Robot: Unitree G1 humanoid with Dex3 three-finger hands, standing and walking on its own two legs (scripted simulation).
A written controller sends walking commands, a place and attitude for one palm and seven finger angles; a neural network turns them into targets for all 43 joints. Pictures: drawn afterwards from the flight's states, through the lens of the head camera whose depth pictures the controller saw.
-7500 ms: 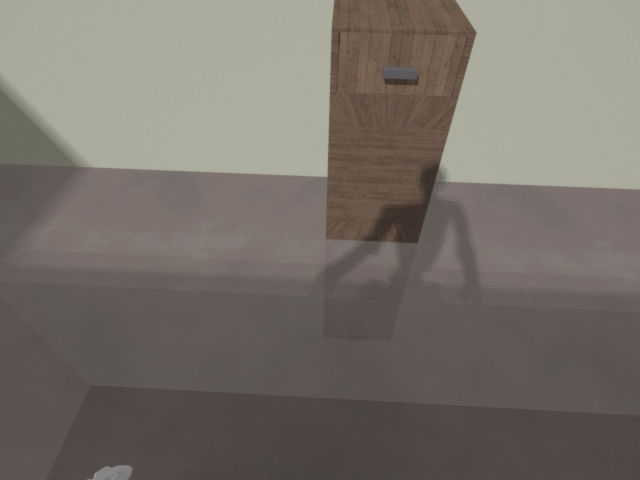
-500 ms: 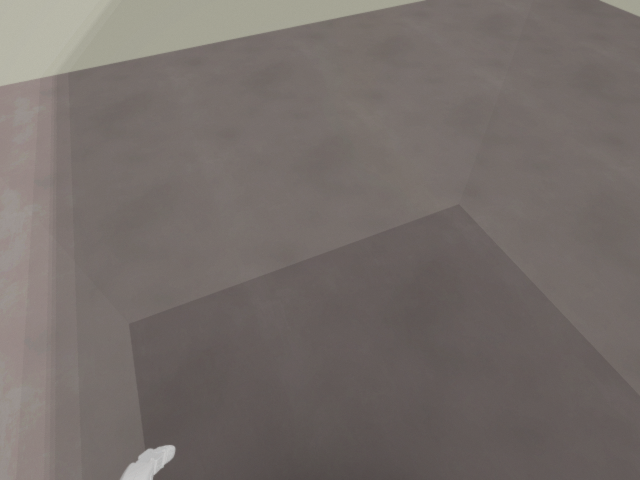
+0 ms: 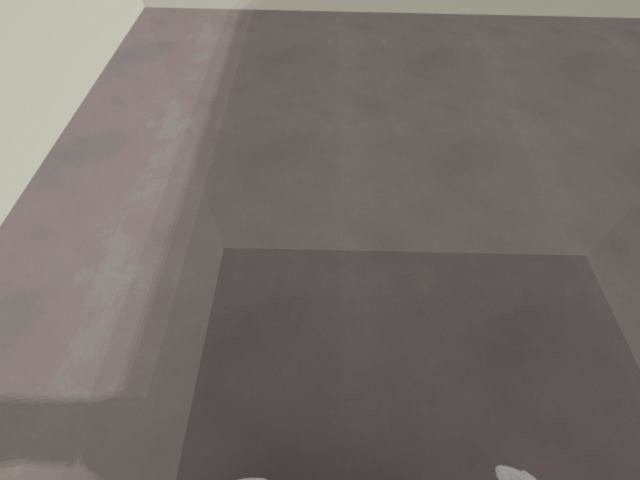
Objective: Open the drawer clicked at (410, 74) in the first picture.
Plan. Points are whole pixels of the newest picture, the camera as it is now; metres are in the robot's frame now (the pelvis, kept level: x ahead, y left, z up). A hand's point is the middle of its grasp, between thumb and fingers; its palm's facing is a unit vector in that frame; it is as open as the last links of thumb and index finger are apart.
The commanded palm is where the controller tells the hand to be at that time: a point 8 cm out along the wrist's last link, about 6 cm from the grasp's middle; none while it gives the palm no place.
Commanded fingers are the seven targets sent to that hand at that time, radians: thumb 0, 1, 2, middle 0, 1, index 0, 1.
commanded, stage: turn to face it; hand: left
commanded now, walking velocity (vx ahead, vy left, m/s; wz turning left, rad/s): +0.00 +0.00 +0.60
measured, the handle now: out of the picture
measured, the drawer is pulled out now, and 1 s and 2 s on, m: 0.00 0.00 0.00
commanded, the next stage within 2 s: none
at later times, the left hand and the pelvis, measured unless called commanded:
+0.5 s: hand out of the picture +0.08 +0.20 -0.13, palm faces +0.26 -0.91 -0.31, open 7.3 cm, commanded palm none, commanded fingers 0.00 0.90 0.90 -0.20 -0.30 -0.20 -0.30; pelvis +0.00 -0.04 +0.00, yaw +17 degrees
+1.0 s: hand out of the picture -0.12 +0.19 -0.18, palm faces +0.59 -0.77 -0.24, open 7.3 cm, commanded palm none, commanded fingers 0.00 0.90 0.90 -0.20 -0.30 -0.20 -0.30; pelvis -0.02 +0.00 +0.00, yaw +35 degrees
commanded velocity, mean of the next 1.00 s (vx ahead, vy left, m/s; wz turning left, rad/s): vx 0.00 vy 0.00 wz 0.60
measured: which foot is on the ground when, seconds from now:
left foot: down 0.00-0.44, up 0.46-0.90, down 0.92-1.00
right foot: down 0.00-0.02, up 0.04-0.42, down 0.44-0.92, up 0.94-1.00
